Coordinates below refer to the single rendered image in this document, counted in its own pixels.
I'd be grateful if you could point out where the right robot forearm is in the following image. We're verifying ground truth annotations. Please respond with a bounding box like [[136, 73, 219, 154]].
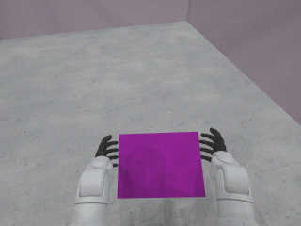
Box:
[[209, 151, 260, 226]]

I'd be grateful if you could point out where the left robot hand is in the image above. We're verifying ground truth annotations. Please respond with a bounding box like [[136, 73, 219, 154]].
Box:
[[95, 135, 119, 168]]

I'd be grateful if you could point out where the left robot forearm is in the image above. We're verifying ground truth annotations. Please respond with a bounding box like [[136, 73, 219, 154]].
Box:
[[68, 155, 114, 226]]

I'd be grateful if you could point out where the right robot hand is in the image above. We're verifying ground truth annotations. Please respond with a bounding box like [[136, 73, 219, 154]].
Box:
[[199, 127, 227, 162]]

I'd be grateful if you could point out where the carton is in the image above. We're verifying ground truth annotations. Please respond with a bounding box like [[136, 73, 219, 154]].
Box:
[[117, 132, 206, 199]]

